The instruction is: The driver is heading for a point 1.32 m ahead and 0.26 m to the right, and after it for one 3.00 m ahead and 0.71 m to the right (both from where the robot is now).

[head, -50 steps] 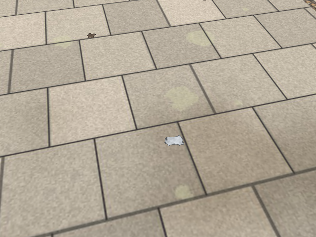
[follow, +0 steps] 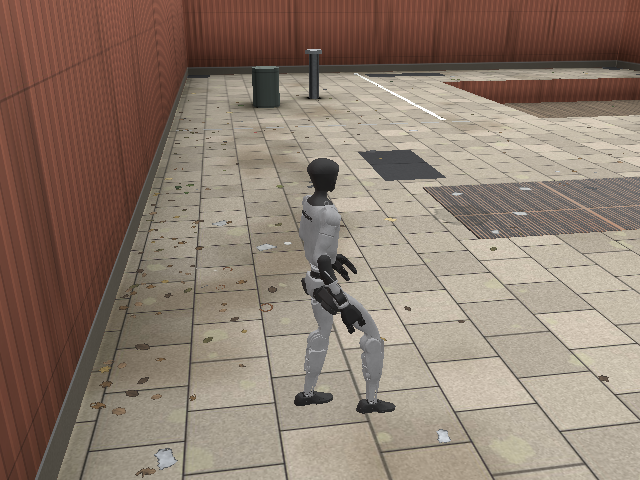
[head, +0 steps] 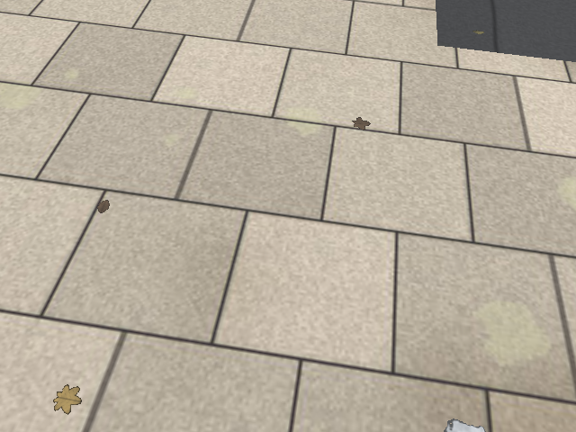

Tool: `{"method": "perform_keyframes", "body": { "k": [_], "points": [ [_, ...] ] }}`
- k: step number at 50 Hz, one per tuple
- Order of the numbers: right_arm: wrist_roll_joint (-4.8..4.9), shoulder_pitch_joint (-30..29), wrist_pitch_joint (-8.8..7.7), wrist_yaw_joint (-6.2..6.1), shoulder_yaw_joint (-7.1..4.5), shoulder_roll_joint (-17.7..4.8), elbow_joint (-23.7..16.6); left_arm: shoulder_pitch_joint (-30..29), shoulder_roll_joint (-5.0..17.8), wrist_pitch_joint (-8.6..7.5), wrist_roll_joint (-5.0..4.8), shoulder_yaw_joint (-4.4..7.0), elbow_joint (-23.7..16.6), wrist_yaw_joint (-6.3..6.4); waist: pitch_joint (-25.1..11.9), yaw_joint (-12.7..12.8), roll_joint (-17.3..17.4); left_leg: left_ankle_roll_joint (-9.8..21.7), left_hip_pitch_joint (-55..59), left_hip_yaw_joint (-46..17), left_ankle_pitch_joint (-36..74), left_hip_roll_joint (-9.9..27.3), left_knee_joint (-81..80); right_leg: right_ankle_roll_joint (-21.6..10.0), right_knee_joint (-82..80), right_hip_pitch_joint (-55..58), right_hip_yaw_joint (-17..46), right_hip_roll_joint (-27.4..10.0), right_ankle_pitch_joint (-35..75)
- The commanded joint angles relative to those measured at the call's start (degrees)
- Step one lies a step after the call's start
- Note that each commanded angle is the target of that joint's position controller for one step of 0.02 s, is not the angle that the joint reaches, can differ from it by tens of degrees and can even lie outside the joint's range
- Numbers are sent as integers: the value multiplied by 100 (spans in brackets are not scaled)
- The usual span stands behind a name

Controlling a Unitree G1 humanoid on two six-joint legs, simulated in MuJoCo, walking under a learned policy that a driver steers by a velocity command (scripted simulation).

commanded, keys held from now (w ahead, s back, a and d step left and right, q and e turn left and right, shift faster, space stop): w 0.62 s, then w+e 0.38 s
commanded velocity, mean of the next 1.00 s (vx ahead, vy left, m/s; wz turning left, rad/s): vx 0.50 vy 0.00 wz -0.06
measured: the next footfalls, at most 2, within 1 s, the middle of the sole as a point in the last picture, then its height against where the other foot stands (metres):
right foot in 0.20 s outside the picture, level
left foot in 0.72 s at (223, 403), level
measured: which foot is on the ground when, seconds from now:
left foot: down 0.00-0.20, up 0.22-0.70, down 0.72-1.00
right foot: up 0.00-0.18, down 0.20-0.72, up 0.74-1.00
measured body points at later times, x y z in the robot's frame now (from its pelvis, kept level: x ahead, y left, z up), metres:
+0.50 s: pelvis +0.28 -0.05 +0.00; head +0.31 -0.06 +0.45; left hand +0.30 +0.22 -0.12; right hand +0.46 -0.30 -0.10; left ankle +0.40 +0.13 -0.68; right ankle +0.26 -0.14 -0.74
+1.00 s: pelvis +0.54 +0.02 +0.00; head +0.55 +0.03 +0.45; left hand +0.69 +0.28 -0.11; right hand +0.56 -0.26 -0.12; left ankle +0.53 +0.11 -0.74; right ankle +0.60 -0.16 -0.66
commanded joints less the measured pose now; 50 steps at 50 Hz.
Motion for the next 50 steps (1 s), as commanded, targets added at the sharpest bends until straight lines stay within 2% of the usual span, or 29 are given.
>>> {"method": "perform_keyframes", "body": {
  "k": [1, 4, 6, 8, 9, 10, 11, 12, 13, 14, 15, 17, 20, 23, 27, 30, 32, 34, 35, 36, 37, 38, 39, 40, 41, 42, 44, 47, 50],
  "points": [
    [22, 411, -50, -59, -191, -891, -121, -793, 270, -120, -57, 12, -555, -107, 282, -251, 668, 611, -20, -946, 1305, 1594, -391, -85, -687, 137, -215, 237, 331],
    [-4, 681, 23, -87, -178, -885, 13, -1161, 327, -201, -66, 4, -778, -244, 334, -326, 649, 637, 838, -1196, 1858, 1927, -3, -285, -946, -311, -231, 334, -256],
    [-10, 662, 87, -116, -181, -927, 49, -1088, 363, -232, -75, 10, -832, -303, 270, -204, 720, 548, 1088, -1237, 2425, 2023, 220, -432, -1116, -70, -297, 439, -700],
    [-33, 439, 132, -116, -188, -1038, 4, -422, 541, -235, -79, 100, -707, -278, -166, 206, 886, 400, 917, -1040, 4263, 1838, 856, -644, -1243, 1253, -597, 796, -999],
    [-63, 258, 143, -96, -158, -1032, -49, 443, 740, -232, -78, 203, -494, -237, -706, 674, 845, 258, 590, -799, 4902, 1556, 1754, -862, -1352, 2528, -601, 795, -641],
    [-146, 90, 114, -72, -79, -900, -211, 1630, 1084, -216, 6, 286, -298, -171, -1559, 1156, 473, 75, -549, -621, 3671, 1230, 3350, -1318, -1166, 4395, 417, -157, -299],
    [-70, 1056, 9, -8, 100, -251, -102, 2236, 1406, -159, 44, 392, -97, -183, -2448, 871, -1211, -378, -2759, -228, -527, 225, 5601, -2276, -1430, 6597, 2992, -1547, -1007],
    [33, 963, -88, 15, 39, -699, -36, 2250, 851, -129, -58, 267, -42, -182, -2280, 969, -1026, -352, -3525, -709, -1838, 359, 6294, -2203, -2019, 6500, 3867, -1681, -1702],
    [133, 287, -125, 31, -57, -1025, -220, 1713, 638, -84, -102, 194, -117, -148, -1175, 913, -514, -347, -3895, -570, -1414, 706, 6337, -1892, -2175, 5603, 2980, -1467, -1711],
    [94, -154, -138, 19, -36, -966, -345, 1284, 568, -47, -72, 149, -198, -151, -651, 745, 137, -370, -3743, -306, -950, 990, 6068, -1701, -2331, 4707, 2252, -1208, -1186],
    [10, -358, -131, 8, -52, -865, -398, 1055, 512, -39, -50, 121, -212, -191, -244, 570, 378, -416, -3623, -156, -728, 1141, 5686, -1626, -2532, 4020, 1831, -952, -666],
    [-23, -96, -29, -6, -56, -656, -350, 922, 435, -77, -17, 88, -176, -241, -184, 266, 90, -478, -3117, -83, -451, 1356, 5189, -1560, -2877, 3402, 1285, -631, -306],
    [-74, -144, 62, -43, -25, -476, -379, 1031, 582, -127, -68, 132, -17, -249, -94, 187, -52, -631, -3104, 91, -131, 1462, 4535, -1621, -3129, 3048, 719, -496, 254],
    [-96, -832, 35, -51, 3, -409, -595, 1245, 715, -52, -95, 175, 104, -177, 39, 373, -34, -699, -3323, 177, 764, 1498, 3454, -1508, -3238, 3112, 394, -394, 290],
    [-47, -1626, -34, 19, 30, -349, -782, 1594, 837, 25, -153, 191, 267, -134, 166, 679, -83, -660, -3011, 333, 1687, 1296, 2121, -1294, -3202, 3252, 137, -305, -167],
    [8, -2107, -74, 103, 13, -423, -983, 1839, 876, 88, -178, 197, 425, -125, 295, 815, -125, -570, -3080, 331, 1553, 1213, 1686, -1274, -3032, 3704, 294, -557, -370],
    [15, -2272, -123, 165, -15, -512, -1104, 1884, 914, 144, -192, 212, 495, -97, 342, 776, -155, -437, -3030, 291, 1175, 1164, 1432, -1201, -2817, 3992, 461, -729, -269],
    [-1, -1960, -183, 187, -87, -666, -1066, 1779, 1016, 210, -196, 239, 508, -62, 188, 511, -225, -324, -2405, 356, 818, 1012, 1163, -1092, -2424, 4072, 603, -760, 173],
    [-19, -1412, -204, 161, -180, -816, -912, 1652, 1036, 236, -190, 232, 480, -49, -108, 181, -188, -223, -1571, 485, 819, 862, 937, -982, -1840, 3946, 481, -555, 839],
    [-64, -492, -215, 102, -321, -1134, -675, 1609, 865, 231, -132, 160, 418, -47, -768, -213, -37, -20, -120, 276, 1007, 1128, 1058, -801, -706, 3365, 251, -214, 834],
    [-148, 511, -186, 35, -453, -1673, -569, 1763, 410, 175, 28, 0, 231, -50, -1746, -447, 940, 446, 1862, -1193, 1205, 2498, 1279, -515, 1314, 1817, -114, 387, -1129],
    [-166, 708, -122, 76, -454, -1702, -464, 2407, 15, 81, -169, -105, 245, -69, -2333, -199, 2211, 1049, 2897, -3373, -52, 3314, 490, -334, 2721, 128, 133, 957, -4009],
    [-107, 540, -122, 73, -328, -1156, -495, 1999, 705, 62, -330, 71, 313, -59, -1626, -340, 1370, 804, 2285, -3126, -738, 3108, 210, -346, 3313, -363, 525, 640, -3760],
    [-56, 103, -128, 67, -250, -941, -537, 1543, 852, 77, -345, 135, 171, -49, -904, -229, 1050, 583, 1479, -2284, -552, 2952, 80, -366, 3300, -498, 394, 410, -3175],
    [-73, -331, -141, 89, -183, -762, -568, 1373, 769, 126, -273, 143, 156, -26, -537, -18, 714, 475, 730, -1679, -81, 2694, -123, -311, 3097, -232, 309, 190, -2707],
    [-100, -605, -164, 102, -161, -641, -558, 1367, 679, 188, -214, 169, 142, -24, -289, 162, 820, 425, 212, -1210, 208, 2498, -341, -270, 2843, 0, 308, 33, -2381],
    [-155, -808, -234, 107, -173, -576, -476, 1562, 462, 331, -235, 174, 201, -48, -143, 372, 946, 396, -353, -520, 695, 2275, -675, -212, 2754, 445, 251, -78, -2038],
    [-183, -750, -296, 63, -245, -730, -296, 1369, 367, 440, -202, 198, 66, -28, 52, 428, 726, 450, -427, 139, 1488, 2280, -830, -131, 2547, 122, 338, -104, -1509],
    [-191, -594, -245, -21, -277, -827, -138, 992, 311, 426, -187, 199, -98, -63, 175, 334, 630, 415, -154, 601, 1743, 2259, -864, -87, 1787, -203, 351, -67, -824]
  ]
}}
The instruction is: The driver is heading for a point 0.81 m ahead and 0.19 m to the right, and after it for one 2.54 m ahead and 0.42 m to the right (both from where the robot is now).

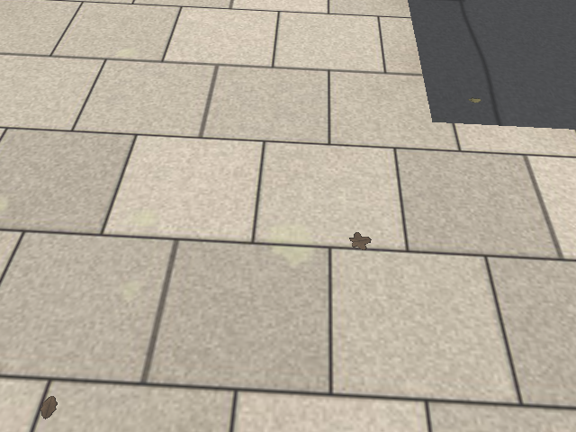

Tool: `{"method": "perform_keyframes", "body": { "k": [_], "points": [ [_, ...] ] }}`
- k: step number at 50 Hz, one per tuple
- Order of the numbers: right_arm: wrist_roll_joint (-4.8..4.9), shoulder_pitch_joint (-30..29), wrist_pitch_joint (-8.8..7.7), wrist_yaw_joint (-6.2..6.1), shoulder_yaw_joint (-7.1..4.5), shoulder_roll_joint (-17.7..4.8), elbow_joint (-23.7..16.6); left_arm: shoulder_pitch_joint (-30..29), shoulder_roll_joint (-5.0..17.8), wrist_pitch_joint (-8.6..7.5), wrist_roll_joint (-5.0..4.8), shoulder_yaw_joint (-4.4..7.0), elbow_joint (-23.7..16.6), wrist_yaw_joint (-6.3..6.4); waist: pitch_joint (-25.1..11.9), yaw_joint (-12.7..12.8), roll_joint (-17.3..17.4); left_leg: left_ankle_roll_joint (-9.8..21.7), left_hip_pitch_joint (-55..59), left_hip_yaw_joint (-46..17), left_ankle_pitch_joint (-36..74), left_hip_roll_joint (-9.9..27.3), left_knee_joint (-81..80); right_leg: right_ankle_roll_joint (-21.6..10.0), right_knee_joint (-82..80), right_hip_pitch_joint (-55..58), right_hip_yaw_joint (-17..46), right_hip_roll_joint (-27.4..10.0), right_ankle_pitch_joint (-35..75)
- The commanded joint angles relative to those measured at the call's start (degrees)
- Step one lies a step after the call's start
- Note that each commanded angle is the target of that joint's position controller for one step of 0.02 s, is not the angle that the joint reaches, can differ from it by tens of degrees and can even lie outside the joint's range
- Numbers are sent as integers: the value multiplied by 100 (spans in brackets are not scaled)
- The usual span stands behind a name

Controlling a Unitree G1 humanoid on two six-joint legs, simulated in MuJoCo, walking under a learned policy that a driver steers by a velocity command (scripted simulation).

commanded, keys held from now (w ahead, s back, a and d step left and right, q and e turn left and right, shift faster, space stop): w+e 0.50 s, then w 0.50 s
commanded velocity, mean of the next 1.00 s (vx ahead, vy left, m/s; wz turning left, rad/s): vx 0.50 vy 0.00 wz -0.39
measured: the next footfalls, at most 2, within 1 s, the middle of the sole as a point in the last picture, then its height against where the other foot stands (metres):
right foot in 0.28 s outside the picture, level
left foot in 0.80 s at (305, 381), level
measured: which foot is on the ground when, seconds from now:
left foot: down 0.00-0.30, up 0.32-0.78, down 0.80-1.00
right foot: up 0.00-0.26, down 0.28-0.82, up 0.84-1.00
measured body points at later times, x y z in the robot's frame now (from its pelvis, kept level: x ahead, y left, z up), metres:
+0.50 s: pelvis +0.25 -0.09 +0.00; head +0.28 -0.11 +0.44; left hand +0.42 +0.15 -0.11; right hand +0.34 -0.40 -0.11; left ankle +0.33 +0.09 -0.66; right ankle +0.26 -0.15 -0.75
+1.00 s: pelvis +0.54 -0.11 +0.00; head +0.56 -0.11 +0.45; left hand +0.75 +0.09 -0.12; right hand +0.51 -0.40 -0.11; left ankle +0.59 -0.04 -0.75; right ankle +0.45 -0.24 -0.66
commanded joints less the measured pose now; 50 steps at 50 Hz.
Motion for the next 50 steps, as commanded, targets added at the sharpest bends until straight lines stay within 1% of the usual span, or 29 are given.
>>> {"method": "perform_keyframes", "body": {
  "k": [1, 6, 9, 12, 13, 14, 15, 16, 17, 18, 19, 20, 21, 23, 25, 30, 33, 35, 38, 39, 40, 41, 42, 43, 44, 45, 46, 47, 50],
  "points": [
    [-1, -392, -71, -85, -167, -780, -324, 28, 100, -37, 16, 25, -360, -56, 193, 175, 654, 754, 46, -590, 1581, 1597, -855, 25, -651, -243, 125, -149, 795],
    [80, -34, 71, -145, -230, -1026, -142, -973, -50, -69, 41, -62, -800, -253, 508, -222, 524, 679, 652, -138, 1607, 1786, -771, -119, -1859, -342, -417, -105, 1042],
    [165, 83, 198, -148, -271, -1127, -47, -1273, -17, -62, 24, -59, -1067, -354, 587, -255, 576, 577, 1166, 32, 2062, 1935, -454, -295, -2199, -376, -686, -19, 470],
    [229, -111, 294, -190, -338, -1364, -96, -846, 235, -15, 29, 77, -1134, -382, 119, 154, 896, 383, 1285, 320, 4616, 1894, 629, -621, -2309, 715, -1187, 502, -350],
    [249, -203, 337, -207, -353, -1422, -118, -204, 442, -2, 14, 200, -998, -363, -241, 542, 902, 294, 1145, 428, 5254, 1782, 1549, -786, -2490, 1570, -1319, 775, -396],
    [267, -260, 341, -219, -316, -1351, -151, 745, 789, 15, 16, 398, -747, -281, -740, 1043, 707, 85, 469, 534, 4804, 1522, 2874, -1016, -2933, 3074, -1209, 984, 30],
    [33, -71, 272, -190, -142, -821, -306, 1317, 1359, 67, 8, 547, -619, -142, -1172, 1027, -463, -178, -1291, 481, 1181, 1101, 4796, -1403, -2985, 4755, 584, -195, 452],
    [48, 239, 49, -99, 32, -375, -627, 1014, 1673, -42, 48, 525, -843, -179, -2012, 474, -1330, -403, -3337, -693, -2398, -96, 6480, -2595, -4044, 6176, 4069, -1394, -708],
    [258, -530, -138, -22, -92, -953, -710, 1098, 1113, -121, 62, 375, -852, -240, -1910, 930, -361, -265, -3942, -1510, -2044, 217, 6682, -2265, -4491, 6076, 3907, -1347, -860],
    [367, -827, -212, 4, -95, -976, -850, 895, 891, -180, 81, 302, -820, -244, -1145, 800, -232, -129, -4131, -1417, -1520, 426, 6341, -2017, -4461, 5391, 3036, -1162, -481],
    [256, -810, -220, -47, -81, -894, -779, 485, 736, -204, 53, 248, -874, -244, -688, 493, 349, -127, -3813, -1400, -1087, 686, 5833, -1801, -4451, 4490, 2333, -879, 138],
    [129, -740, -174, -81, -129, -959, -725, 151, 563, -207, 73, 192, -954, -224, -491, 287, 323, -176, -3420, -1395, -853, 846, 5371, -1682, -4505, 3837, 1861, -673, 688],
    [103, -615, -91, -68, -156, -967, -709, 1, 498, -208, 124, 157, -1039, -198, -427, 136, 208, -223, -3070, -1417, -698, 923, 5184, -1643, -4636, 3416, 1644, -524, 947],
    [34, -558, 33, -74, -149, -830, -733, 13, 585, -243, 101, 177, -1028, -147, -376, 53, 203, -410, -2885, -1306, -492, 879, 4783, -1692, -4775, 3010, 1379, -397, 1460],
    [-14, -845, 95, -103, -114, -708, -838, 185, 712, -252, 87, 210, -965, -66, -245, 107, 188, -579, -2990, -1229, -63, 786, 4214, -1673, -4835, 2796, 1111, -270, 1674],
    [53, -1738, 51, -18, 19, -463, -1001, 579, 646, -218, 64, 165, -715, 30, -86, 533, -138, -616, -2715, -1112, 1636, 539, 2160, -1263, -4807, 2837, 653, -15, 1023],
    [122, -2136, -14, 64, 18, -553, -1140, 820, 717, -225, 52, 172, -533, 17, 102, 722, -190, -486, -2670, -1120, 1796, 462, 1668, -1249, -4710, 3112, 883, -255, 678],
    [123, -2268, -63, 116, -6, -649, -1233, 919, 715, -201, 46, 173, -437, 26, 178, 750, -210, -331, -2832, -1147, 1463, 427, 1416, -1231, -4486, 3554, 1096, -459, 795],
    [127, -1966, -115, 152, -64, -778, -1217, 861, 774, -129, 57, 198, -357, 56, 157, 551, -380, -68, -2490, -1046, 771, 326, 1185, -1097, -4146, 3961, 1282, -641, 1517],
    [117, -1550, -132, 137, -122, -862, -1111, 735, 769, -104, 57, 190, -374, 59, -36, 299, -391, 62, -1889, -881, 741, 178, 984, -999, -3740, 3957, 1163, -495, 2324],
    [78, -853, -146, 108, -219, -1049, -925, 663, 648, -92, 84, 137, -409, 53, -548, -30, -260, 260, -805, -907, 972, 237, 972, -849, -2876, 3751, 903, -165, 2886],
    [6, 136, -147, 77, -286, -1353, -810, 629, 426, -94, 176, 28, -545, 59, -1422, -418, 296, 670, 805, -1955, 1124, 1162, 1131, -630, -1264, 2834, 576, 227, 1781],
    [14, 663, -89, 117, -402, -1709, -575, 1501, -22, -184, 46, -91, -534, 42, -2028, -96, 2089, 1602, 2713, -4533, -14, 2322, 664, -170, 723, 573, 155, 1163, -1781],
    [189, 695, -77, 150, -261, -1161, -551, 1313, 415, -240, -10, -45, -456, 33, -1737, -279, 1650, 1494, 2645, -5231, -1305, 2346, 141, -184, 1340, -233, 627, 949, -2448],
    [196, 306, -44, 123, -183, -906, -620, 661, 686, -265, -60, 31, -578, 10, -891, -320, 1120, 1227, 1918, -4389, -1410, 2162, 37, -212, 1436, -535, 507, 658, -1961],
    [128, -86, 7, 106, -133, -834, -710, 275, 644, -283, 0, 10, -672, 13, -472, -176, 644, 1069, 1148, -3727, -914, 1923, -65, -211, 1193, -375, 219, 366, -1483],
    [85, -286, 27, 109, -89, -731, -723, 75, 590, -298, 92, 26, -724, 6, -144, -58, 543, 1060, 558, -3337, -351, 1723, -226, -181, 826, -254, 117, 200, -1182],
    [35, -375, 10, 103, -47, -655, -728, 151, 527, -283, 116, 43, -714, -5, -122, 104, 685, 1006, 220, -3027, 91, 1547, -345, -169, 572, 60, 101, 39, -967],
    [96, -304, -31, 90, -60, -740, -625, 317, 270, -208, 109, -2, -656, -4, -139, 229, 858, 1102, -125, -2421, 932, 1376, -606, -42, 57, 285, -101, -53, -776]
  ]
}}
Keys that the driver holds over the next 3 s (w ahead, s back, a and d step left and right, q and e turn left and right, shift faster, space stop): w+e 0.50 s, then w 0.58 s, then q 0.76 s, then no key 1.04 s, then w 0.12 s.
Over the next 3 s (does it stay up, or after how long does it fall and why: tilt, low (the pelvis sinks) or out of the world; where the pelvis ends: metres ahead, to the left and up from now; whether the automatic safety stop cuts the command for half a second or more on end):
stays up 0.74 -0.23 -0.01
